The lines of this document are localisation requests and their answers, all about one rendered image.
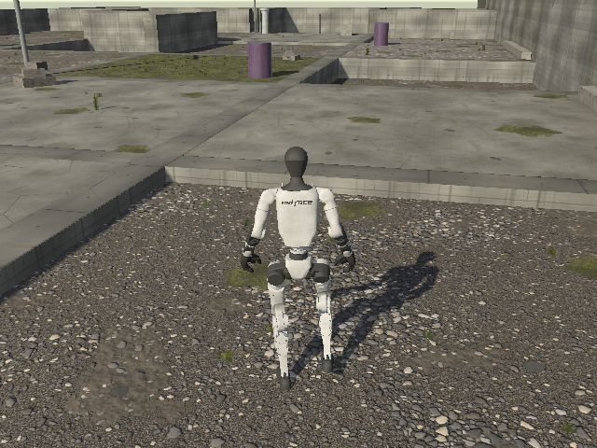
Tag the robot right thigh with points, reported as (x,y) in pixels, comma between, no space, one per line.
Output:
(321,278)

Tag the robot head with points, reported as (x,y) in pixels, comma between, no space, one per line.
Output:
(296,161)

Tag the robot left upper arm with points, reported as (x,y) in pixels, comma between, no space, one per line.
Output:
(267,197)

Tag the left robot hand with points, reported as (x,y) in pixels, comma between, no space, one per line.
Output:
(255,258)

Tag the robot right upper arm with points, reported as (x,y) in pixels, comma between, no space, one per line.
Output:
(326,196)

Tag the left robot forearm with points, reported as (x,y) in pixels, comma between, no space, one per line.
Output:
(250,244)

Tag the right robot forearm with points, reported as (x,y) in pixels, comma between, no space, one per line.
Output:
(343,244)

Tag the right robot hand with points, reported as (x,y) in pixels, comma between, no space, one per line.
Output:
(351,260)

